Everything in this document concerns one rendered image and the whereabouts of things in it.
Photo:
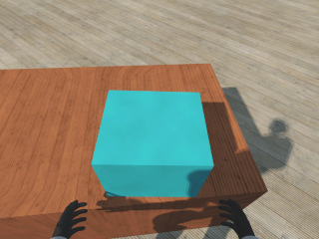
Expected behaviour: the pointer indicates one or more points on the pedestal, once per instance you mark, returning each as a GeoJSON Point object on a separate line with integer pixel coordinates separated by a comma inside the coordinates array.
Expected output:
{"type": "Point", "coordinates": [50, 120]}

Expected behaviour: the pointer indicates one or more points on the carton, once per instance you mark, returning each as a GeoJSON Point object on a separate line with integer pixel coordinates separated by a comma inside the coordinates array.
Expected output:
{"type": "Point", "coordinates": [152, 144]}

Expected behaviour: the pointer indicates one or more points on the robot right hand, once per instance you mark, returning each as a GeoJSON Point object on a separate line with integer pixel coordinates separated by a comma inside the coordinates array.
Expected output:
{"type": "Point", "coordinates": [240, 224]}

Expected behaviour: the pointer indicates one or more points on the robot left hand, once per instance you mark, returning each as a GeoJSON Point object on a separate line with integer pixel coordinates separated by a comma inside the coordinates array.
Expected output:
{"type": "Point", "coordinates": [66, 222]}

